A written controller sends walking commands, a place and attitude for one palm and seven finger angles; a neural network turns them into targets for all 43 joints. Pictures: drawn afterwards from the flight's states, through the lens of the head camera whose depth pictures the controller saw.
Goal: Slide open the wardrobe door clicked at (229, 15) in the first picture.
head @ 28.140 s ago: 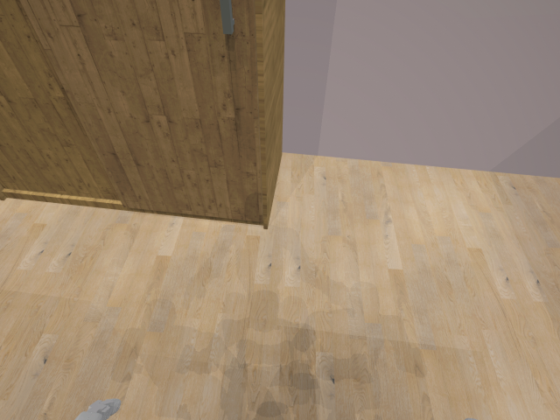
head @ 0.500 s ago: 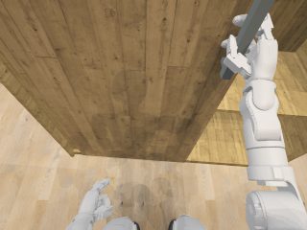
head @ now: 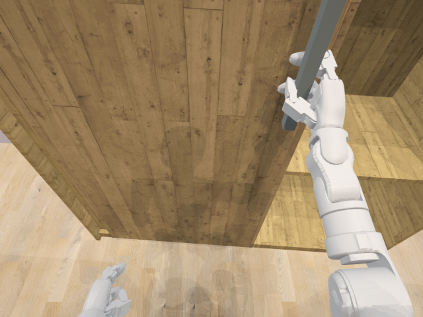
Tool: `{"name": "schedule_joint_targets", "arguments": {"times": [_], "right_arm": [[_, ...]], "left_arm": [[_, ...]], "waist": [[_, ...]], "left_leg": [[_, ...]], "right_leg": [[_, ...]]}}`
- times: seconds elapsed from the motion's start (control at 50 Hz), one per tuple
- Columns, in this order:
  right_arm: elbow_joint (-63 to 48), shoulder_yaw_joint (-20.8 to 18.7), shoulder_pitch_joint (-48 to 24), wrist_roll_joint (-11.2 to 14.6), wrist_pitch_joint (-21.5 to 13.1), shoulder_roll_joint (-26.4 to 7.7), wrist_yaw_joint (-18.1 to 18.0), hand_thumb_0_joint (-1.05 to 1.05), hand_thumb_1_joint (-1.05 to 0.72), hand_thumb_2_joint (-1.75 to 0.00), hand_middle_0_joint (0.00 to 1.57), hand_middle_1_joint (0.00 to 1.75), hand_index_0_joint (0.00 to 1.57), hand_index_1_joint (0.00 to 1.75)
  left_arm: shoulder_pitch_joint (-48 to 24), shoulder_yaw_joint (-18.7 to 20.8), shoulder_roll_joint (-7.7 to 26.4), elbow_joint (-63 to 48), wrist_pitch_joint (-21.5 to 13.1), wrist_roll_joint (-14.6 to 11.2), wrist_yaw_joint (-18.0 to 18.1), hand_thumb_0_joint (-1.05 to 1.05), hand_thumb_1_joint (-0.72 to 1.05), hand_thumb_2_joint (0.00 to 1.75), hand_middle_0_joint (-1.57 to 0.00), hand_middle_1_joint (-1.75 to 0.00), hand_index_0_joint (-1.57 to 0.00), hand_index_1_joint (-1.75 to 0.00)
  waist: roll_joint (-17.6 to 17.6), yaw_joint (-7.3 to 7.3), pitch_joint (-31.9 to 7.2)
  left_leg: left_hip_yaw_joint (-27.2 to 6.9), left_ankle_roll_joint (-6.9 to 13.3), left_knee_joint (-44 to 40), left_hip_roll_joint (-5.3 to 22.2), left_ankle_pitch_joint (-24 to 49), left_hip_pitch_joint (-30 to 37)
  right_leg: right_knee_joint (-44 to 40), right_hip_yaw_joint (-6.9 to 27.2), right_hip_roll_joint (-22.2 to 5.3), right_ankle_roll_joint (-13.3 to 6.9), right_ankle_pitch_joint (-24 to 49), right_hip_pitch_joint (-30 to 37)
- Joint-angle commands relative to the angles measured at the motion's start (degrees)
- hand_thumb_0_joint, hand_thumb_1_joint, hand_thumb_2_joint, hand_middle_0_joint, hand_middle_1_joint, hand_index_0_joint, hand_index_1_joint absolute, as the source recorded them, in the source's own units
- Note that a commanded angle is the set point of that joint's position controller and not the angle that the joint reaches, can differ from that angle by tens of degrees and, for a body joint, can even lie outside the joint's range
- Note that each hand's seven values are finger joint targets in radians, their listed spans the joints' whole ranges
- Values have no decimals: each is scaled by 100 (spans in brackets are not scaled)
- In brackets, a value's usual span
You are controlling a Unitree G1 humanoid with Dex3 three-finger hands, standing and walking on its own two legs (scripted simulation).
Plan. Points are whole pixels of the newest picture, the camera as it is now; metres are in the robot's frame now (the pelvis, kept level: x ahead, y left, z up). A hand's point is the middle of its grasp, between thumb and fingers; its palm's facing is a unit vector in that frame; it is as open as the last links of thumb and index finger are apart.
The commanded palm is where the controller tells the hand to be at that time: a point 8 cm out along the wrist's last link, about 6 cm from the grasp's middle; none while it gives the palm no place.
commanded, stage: stop walking and hold the door there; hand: right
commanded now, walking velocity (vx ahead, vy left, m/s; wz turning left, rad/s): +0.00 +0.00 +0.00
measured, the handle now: (307, 58) +0.47 -0.13 +0.25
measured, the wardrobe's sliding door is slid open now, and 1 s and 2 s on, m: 0.56 0.56 0.56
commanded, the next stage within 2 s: loosen the grip on the handle in 0.02 s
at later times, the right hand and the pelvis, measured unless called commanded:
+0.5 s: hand (293, 100) +0.42 -0.11 +0.21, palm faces +0.12 +0.99 -0.07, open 13.4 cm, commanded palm +0.39 -0.15 +0.20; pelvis -0.04 +0.01 -0.01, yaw +1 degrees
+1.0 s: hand (294, 99) +0.43 -0.11 +0.20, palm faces +0.00 +1.00 -0.07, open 14.7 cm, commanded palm +0.41 -0.19 +0.20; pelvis +0.00 +0.00 +0.00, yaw +3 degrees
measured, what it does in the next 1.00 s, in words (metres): stands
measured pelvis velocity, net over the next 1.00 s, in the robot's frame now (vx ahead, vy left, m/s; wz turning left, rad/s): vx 0.00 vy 0.00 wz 0.05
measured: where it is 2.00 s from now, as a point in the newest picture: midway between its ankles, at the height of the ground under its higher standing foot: outside the picture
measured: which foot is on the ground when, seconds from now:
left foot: down 0.00-1.00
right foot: down 0.00-1.00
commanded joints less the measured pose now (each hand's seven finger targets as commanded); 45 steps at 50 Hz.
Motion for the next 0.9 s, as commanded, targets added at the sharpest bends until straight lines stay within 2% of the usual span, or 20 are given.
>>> {"name": "schedule_joint_targets", "arguments": {"times": [0.0, 0.08, 0.1, 0.12, 0.14, 0.16, 0.18, 0.2, 0.26, 0.3, 0.34, 0.42, 0.48, 0.5, 0.56, 0.62, 0.76, 0.78, 0.84, 0.88], "right_arm": [[-1294, 645, -2225, -194, -480, -24, 338, 0, -90, -90, 45, 140, 45, 140], [-1037, 613, -2145, -193, -464, -38, 322, 0, -90, -90, 45, 140, 45, 140], [-1397, -2389, -6316, -921, -566, -3976, 190, 0, -90, -90, 45, 140, 45, 140], [1282, -1127, -5058, -817, 36, -1708, 369, 0, -78, -84, 45, 140, 45, 140], [633, -1254, -3859, -326, 80, -1540, 388, 0, -66, -78, 45, 140, 45, 140], [713, -535, -2688, -148, 117, -98, 562, 0, -54, -73, 45, 140, 45, 140], [176, -867, -2850, 219, -64, -379, 694, 0, -42, -67, 45, 140, 45, 140], [-63, -1096, -2790, 386, -169, -654, 735, 0, -30, -61, 45, 140, 45, 140], [283, -551, -3211, 34, -623, -354, 513, 0, 7, -43, 45, 140, 45, 140], [482, -397, -3048, -231, -934, -401, 311, 0, 31, -32, 45, 140, 45, 140], [547, -576, -3156, -381, -1209, -757, 158, 0, 55, -20, 42, 137, 42, 137], [792, -486, -3705, -467, -1503, -1131, 228, 0, 55, -20, 37, 130, 37, 130], [991, -455, -3989, -411, -1513, -1272, 339, 0, 55, -20, 33, 125, 33, 125], [650, -1007, -4006, -379, -1535, -2010, 380, 0, 55, -20, 32, 123, 32, 123], [830, -797, -3977, -138, -1409, -1677, 571, 0, 55, -20, 28, 118, 28, 118], [866, -1200, -3396, 193, -1328, -1870, 626, 0, 55, -20, 25, 115, 25, 115], [-172, -976, -2820, 35, -1311, -1495, 467, 0, 55, -20, 25, 115, 25, 115], [300, -1005, -2977, -24, -1225, -1589, 425, 0, 55, -20, 25, 115, 25, 115], [132, -1371, -2857, -86, -1110, -2005, 379, 0, 55, -20, 25, 115, 25, 115], [-114, -1287, -2792, -102, -1036, -1829, 393, 0, 55, -20, 25, 115, 25, 115]], "left_arm": [[-329, 194, 672, -773, -205, 6, 46, 0, 90, 90, -20, -30, -20, -30], [-278, 191, 686, -724, -161, 9, 68, 0, 90, 90, -20, -30, -20, -30], [-21, 716, 852, -666, -504, 121, -111, 0, 90, 90, -20, -30, -20, -30], [294, 367, 694, -396, -965, 121, -235, 0, 90, 90, -20, -30, -20, -30], [812, 496, 902, -356, -1024, -51, -277, 0, 90, 90, -20, -30, -20, -30], [696, 457, 768, -315, -975, -83, -289, 0, 90, 90, -20, -30, -20, -30], [603, 438, 899, -255, -932, -22, -305, 0, 90, 90, -20, -30, -20, -30], [418, 418, 896, -315, -956, 10, -350, 0, 90, 90, -20, -30, -20, -30], [432, 332, 828, -396, -986, -9, -444, 0, 90, 90, -20, -30, -20, -30], [496, 396, 863, -450, -1017, -47, -522, 0, 90, 90, -20, -30, -20, -30], [441, 408, 910, -556, -1054, -51, -528, 0, 90, 90, -20, -30, -20, -30], [479, 341, 935, -604, -1175, -96, -462, 0, 90, 90, -20, -30, -20, -30], [607, 348, 977, -549, -1218, -128, -391, 0, 90, 90, -20, -30, -20, -30], [580, 382, 1042, -573, -1229, -140, -351, 0, 90, 90, -20, -30, -20, -30], [573, 341, 1005, -522, -1229, -186, -281, 0, 90, 90, -20, -30, -20, -30], [518, 338, 1077, -492, -1240, -178, -233, 0, 90, 90, -20, -30, -20, -30], [494, 362, 1011, -604, -1185, -90, -298, 0, 90, 90, -20, -30, -20, -30], [645, 346, 1047, -481, -1140, -78, -275, 0, 90, 90, -20, -30, -20, -30], [633, 348, 1074, -550, -1012, -46, -242, 0, 90, 90, -20, -30, -20, -30], [590, 327, 977, -632, -965, -60, -245, 0, 90, 90, -20, -30, -20, -30]], "waist": [[89, 117, -2266], [265, 110, -2190], [1576, -103, -1412], [1526, 804, -3403], [586, 317, -3557], [546, 321, -3272], [-665, 170, -3367], [-867, 86, -3144], [315, 467, -1881], [923, 471, -1590], [790, 407, -1662], [496, 456, -1931], [448, 540, -2040], [371, 318, -2446], [378, 420, -2257], [497, 259, -2003], [163, 195, -2164], [460, 375, -1866], [516, 267, -2107], [391, 196, -2398]], "left_leg": [[-580, -85, -75, 649, 1995, 853], [-637, -74, -130, 683, 1966, 808], [-1166, -246, -815, 298, 3170, 533], [-563, 255, 436, -142, 4390, 1226], [-275, 203, 481, -28, 3513, 809], [-160, 132, 420, -99, 2811, 172], [-322, 94, 172, -12, 1882, -262], [-418, 145, -40, 12, 1625, -186], [-334, 94, -249, -26, 1518, -181], [-338, 61, -279, -51, 745, -409], [-468, 58, -316, -21, 110, -401], [-808, 27, -567, 37, -864, -336], [-944, 10, -712, 69, -1107, -224], [-1083, 16, -774, 107, -1157, 177], [-1116, 15, -915, 108, -1096, 292], [-1164, 23, -1027, 125, -1014, 469], [-741, 42, -604, -11, 708, 469], [-686, -6, -612, -24, 794, 263], [-695, -29, -532, -13, 1130, 494], [-652, -7, -406, -17, 1554, 656]], "right_leg": [[-301, 615, -892, -88, 2533, 711], [-302, 569, -851, -64, 2352, 644], [247, 86, -461, -312, 2099, 550], [-646, 351, 247, -247, 3401, 235], [-578, 435, -6, 51, 4295, 1113], [-370, 572, -185, 214, 4862, 1422], [-279, 624, -263, 362, 5082, 2131], [-179, 503, -206, 306, 4331, 2098], [-302, 406, -87, 9, 2089, 588], [-419, 486, -91, -72, 1127, 144], [-478, 422, -2, -121, 309, -97], [-421, 238, 202, -184, -617, -382], [-397, 206, 238, -202, -673, -469], [-425, 183, 239, -208, -570, -450], [-516, 236, 246, -214, -506, -517], [-567, 232, 241, -210, -319, -575], [-568, 262, 215, -251, 819, 70], [-528, 287, 197, -248, 793, -45], [-506, 280, 216, -256, 1014, -45], [-497, 279, 220, -232, 1355, 114]]}}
